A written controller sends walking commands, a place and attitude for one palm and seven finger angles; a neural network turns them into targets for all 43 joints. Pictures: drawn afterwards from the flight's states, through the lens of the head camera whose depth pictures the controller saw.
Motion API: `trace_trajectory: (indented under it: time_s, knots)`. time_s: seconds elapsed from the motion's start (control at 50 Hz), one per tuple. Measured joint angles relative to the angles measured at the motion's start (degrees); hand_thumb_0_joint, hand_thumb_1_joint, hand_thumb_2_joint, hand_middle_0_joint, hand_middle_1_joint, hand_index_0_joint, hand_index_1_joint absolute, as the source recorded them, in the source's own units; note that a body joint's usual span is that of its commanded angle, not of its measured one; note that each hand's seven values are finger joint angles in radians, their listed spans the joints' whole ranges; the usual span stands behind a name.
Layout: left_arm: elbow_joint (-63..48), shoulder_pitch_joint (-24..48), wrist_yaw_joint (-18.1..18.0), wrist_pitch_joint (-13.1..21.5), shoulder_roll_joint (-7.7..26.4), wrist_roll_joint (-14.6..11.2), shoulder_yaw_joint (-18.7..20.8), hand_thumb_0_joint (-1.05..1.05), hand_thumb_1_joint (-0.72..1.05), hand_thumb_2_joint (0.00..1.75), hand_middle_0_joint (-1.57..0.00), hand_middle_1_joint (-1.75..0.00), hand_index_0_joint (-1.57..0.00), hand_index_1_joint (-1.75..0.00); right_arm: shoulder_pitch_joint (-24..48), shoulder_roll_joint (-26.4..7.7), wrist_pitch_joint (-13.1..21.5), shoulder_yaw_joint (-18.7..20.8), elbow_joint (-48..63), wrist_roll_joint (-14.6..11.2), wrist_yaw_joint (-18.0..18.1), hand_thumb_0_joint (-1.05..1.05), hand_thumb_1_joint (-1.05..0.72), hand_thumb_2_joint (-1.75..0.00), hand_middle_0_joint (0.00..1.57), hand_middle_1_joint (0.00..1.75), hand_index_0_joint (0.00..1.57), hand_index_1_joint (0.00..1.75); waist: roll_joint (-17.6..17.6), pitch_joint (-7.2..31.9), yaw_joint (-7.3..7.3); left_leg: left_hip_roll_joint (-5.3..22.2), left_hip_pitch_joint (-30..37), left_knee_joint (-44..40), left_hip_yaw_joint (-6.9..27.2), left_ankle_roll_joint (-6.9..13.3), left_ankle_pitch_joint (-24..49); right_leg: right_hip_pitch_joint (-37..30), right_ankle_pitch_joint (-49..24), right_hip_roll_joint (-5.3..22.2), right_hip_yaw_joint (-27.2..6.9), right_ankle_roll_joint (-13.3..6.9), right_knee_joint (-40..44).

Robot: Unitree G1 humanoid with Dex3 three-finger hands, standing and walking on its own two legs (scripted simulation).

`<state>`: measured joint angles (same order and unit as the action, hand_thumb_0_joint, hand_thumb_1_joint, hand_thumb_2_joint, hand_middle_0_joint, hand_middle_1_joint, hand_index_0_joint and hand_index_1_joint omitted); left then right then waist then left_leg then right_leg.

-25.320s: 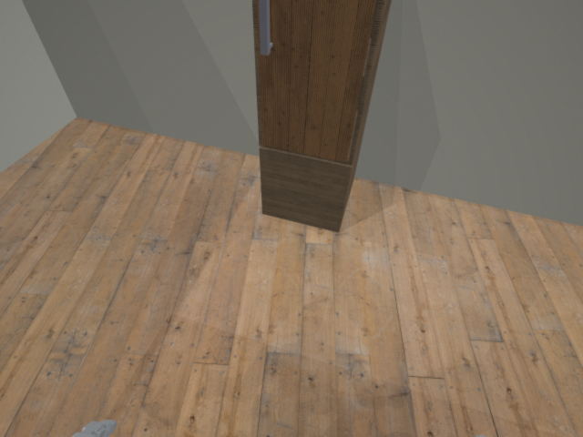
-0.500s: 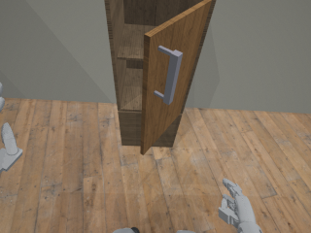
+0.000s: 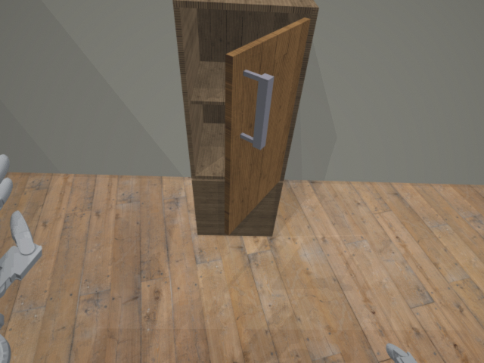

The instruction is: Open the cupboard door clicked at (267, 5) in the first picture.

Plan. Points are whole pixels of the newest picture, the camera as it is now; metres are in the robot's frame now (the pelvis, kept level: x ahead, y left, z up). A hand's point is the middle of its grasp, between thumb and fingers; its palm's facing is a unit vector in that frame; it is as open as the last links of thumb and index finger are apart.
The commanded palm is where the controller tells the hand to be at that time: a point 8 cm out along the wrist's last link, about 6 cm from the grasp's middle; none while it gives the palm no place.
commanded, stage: stop stepping back and stand still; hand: left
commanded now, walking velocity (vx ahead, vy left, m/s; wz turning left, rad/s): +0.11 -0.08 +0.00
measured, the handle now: (254, 111) +0.61 +0.01 +0.13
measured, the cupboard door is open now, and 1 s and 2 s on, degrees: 54 54 54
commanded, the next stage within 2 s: let the arm hang, fingers relaxed in 1.60 s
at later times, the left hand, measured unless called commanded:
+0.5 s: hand (61, 242) +0.21 +0.24 +0.17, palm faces +0.44 -0.79 -0.43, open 7.4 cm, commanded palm +0.16 +0.28 +0.19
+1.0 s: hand (41, 227) +0.24 +0.28 +0.17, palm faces +0.39 -0.79 -0.47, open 7.4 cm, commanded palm +0.18 +0.31 +0.19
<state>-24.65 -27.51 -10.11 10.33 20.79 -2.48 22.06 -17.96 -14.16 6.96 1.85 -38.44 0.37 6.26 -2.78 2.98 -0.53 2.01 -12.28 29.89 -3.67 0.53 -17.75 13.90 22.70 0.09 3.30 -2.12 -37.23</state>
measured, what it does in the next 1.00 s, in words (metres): steps on the spot: right foot, then left foot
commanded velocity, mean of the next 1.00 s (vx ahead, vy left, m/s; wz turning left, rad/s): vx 0.02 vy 0.01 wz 0.00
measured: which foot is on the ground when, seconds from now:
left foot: down 0.00-0.18, up 0.20-0.48, down 0.50-1.00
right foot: up 0.00-0.16, down 0.18-1.00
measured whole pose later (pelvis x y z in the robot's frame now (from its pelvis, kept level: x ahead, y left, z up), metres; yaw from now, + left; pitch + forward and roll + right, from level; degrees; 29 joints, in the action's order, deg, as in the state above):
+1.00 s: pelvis +0.04 +0.01 +0.01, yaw -1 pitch -1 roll -1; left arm -27.0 -32.3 -8.8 10.9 23.4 -3.2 22.5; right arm -11.4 -11.4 5.2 -1.0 -34.7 0.2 3.8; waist 0.5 -2.5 1.3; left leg 0.4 -10.9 25.0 -3.4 1.5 -13.6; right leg 10.7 10.9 -0.8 4.7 -1.4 -22.1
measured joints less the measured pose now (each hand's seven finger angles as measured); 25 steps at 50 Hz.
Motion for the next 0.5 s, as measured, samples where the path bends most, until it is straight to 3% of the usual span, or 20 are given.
trace_trajectory:
  time_s: [0.04, 0.08, 0.16, 0.2, 0.24, 0.28, 0.32, 0.36, 0.44, 0.5]
  knots:
    - [-1.4, -0.8, 0.2, 0.6, 1.4, 0.1, 1.0, 0.02, 0.89, 0.90, -0.21, -0.30, -0.21, -0.30, 1.3, 1.6, 0.9, -0.3, 0.8, 0.2, -0.6, 0.02, -0.91, -0.90, 0.20, 0.30, 0.20, 0.30, -0.6, -1.4, -0.75, 0.0, 0.5, 0.5, -0.5, -1.4, 0.2, 3.8, 4.0, -0.3, -1.2, 1.1, -8.2]
    - [-2.8, -1.7, 0.7, 0.9, 3.0, 0.3, 1.9, 0.02, 0.89, 0.90, -0.21, -0.30, -0.21, -0.30, 1.9, 3.0, 1.8, -0.8, 1.3, 0.1, -1.5, 0.02, -0.91, -0.90, 0.20, 0.30, 0.20, 0.30, -0.3, -2.2, -1.54, 0.4, 1.0, 0.0, -0.1, -1.8, 0.7, 6.4, 3.8, -0.4, -0.5, 1.6, -10.6]
    - [-4.6, -4.5, 1.1, 2.0, 5.4, 0.2, 3.7, 0.02, 0.89, 0.90, -0.21, -0.30, -0.21, -0.30, 2.5, 4.5, 1.8, -2.3, 2.7, -0.2, -2.6, 0.01, -0.91, -0.90, 0.20, 0.30, 0.20, 0.30, 1.8, -3.5, -1.41, 1.7, 0.8, 2.3, 0.2, -2.6, -0.6, 5.2, -1.6, 0.0, 2.3, 2.4, -0.5]
    - [-3.8, -4.9, 1.3, 2.5, 5.9, 0.5, 3.9, 0.02, 0.89, 0.90, -0.22, -0.30, -0.21, -0.30, 3.1, 4.3, 1.1, -2.4, 2.9, -0.4, -2.7, 0.01, -0.90, -0.90, 0.21, 0.30, 0.20, 0.30, 3.7, -4.3, -0.93, 2.4, -1.5, 8.0, 1.1, -1.4, -4.6, 4.7, -6.7, -0.9, 3.2, -0.1, 1.3]
    - [-1.9, -4.0, 1.8, 2.6, 4.6, 0.7, 2.7, 0.02, 0.89, 0.90, -0.22, -0.30, -0.21, -0.30, 4.4, 3.6, -0.2, -1.8, 1.5, -0.4, -2.8, 0.01, -0.90, -0.90, 0.21, 0.30, 0.20, 0.30, 5.3, -4.9, -0.14, 1.3, -6.0, 18.9, 3.4, 0.0, -8.5, 5.1, -7.1, -1.4, 3.9, -2.5, 0.2]
    - [0.3, -3.5, 2.2, 2.8, 2.2, 0.7, 1.7, 0.02, 0.89, 0.90, -0.22, -0.30, -0.22, -0.30, 5.4, 2.8, -1.1, -1.4, -0.2, -0.3, -3.2, 0.01, -0.90, -0.90, 0.21, 0.30, 0.20, 0.30, 5.8, -4.9, 0.82, -0.2, -9.9, 27.4, 3.9, 0.1, -6.5, 4.3, -7.5, -1.6, 3.6, -3.1, 1.9]
    - [2.1, -3.9, 2.4, 2.8, 0.4, 0.7, 1.2, 0.02, 0.89, 0.90, -0.22, -0.30, -0.22, -0.30, 5.7, 2.2, -1.8, -1.3, -0.7, -0.3, -3.2, 0.01, -0.91, -0.90, 0.21, 0.30, 0.20, 0.30, 5.5, -4.8, 1.29, -0.8, -11.7, 29.5, 3.2, -0.2, -3.6, 3.1, -8.8, -1.5, 3.0, -3.0, 4.7]
    - [3.0, -4.2, 2.2, 2.6, -0.5, 0.8, 0.7, 0.02, 0.89, 0.90, -0.22, -0.30, -0.22, -0.30, 5.5, 1.9, -1.9, -1.3, -0.4, -0.2, -2.8, 0.01, -0.91, -0.90, 0.21, 0.30, 0.20, 0.30, 4.6, -4.7, 1.42, -0.9, -11.4, 25.8, 2.2, 0.0, -1.9, 1.7, -10.0, -1.3, 2.8, -2.9, 7.5]
    - [0.3, -3.3, 1.2, 2.3, -0.5, 1.1, -0.5, 0.02, 0.89, 0.90, -0.22, -0.30, -0.22, -0.30, 4.8, 1.1, -0.7, -1.1, 0.8, 0.3, -1.8, 0.01, -0.91, -0.90, 0.21, 0.30, 0.20, 0.30, 2.5, -5.1, 1.90, -0.8, -6.4, 10.3, 0.9, 1.0, -0.2, -0.4, -11.1, -1.0, 3.2, -2.8, 11.0]
    - [-3.2, -3.1, 0.6, 3.0, 0.0, 1.0, -0.8, 0.02, 0.89, 0.90, -0.22, -0.30, -0.22, -0.30, 4.9, -0.3, 0.2, -0.5, 2.3, 0.5, -1.6, 0.01, -0.91, -0.90, 0.20, 0.30, 0.20, 0.30, 3.4, -5.3, 1.84, 0.0, -1.2, -1.4, 2.5, 1.1, 3.5, -0.6, -10.4, -2.3, 4.0, -2.3, 10.6]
